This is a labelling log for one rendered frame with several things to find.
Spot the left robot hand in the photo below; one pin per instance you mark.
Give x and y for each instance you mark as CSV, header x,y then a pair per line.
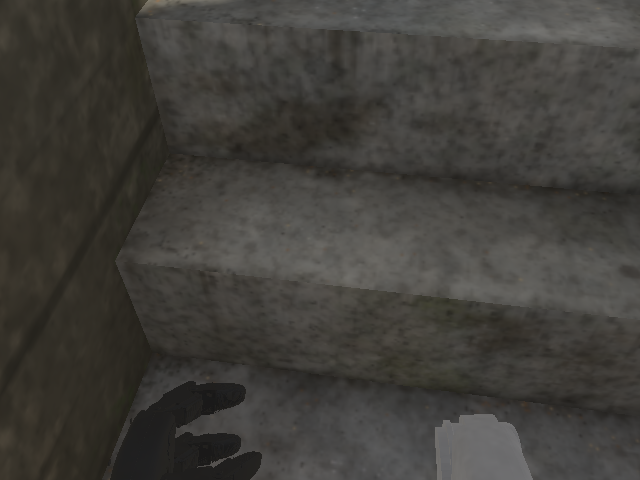
x,y
150,450

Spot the right robot thigh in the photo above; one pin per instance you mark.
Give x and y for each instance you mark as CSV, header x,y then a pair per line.
x,y
478,448

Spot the right robot shin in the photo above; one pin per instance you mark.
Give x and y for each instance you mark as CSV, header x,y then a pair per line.
x,y
510,426

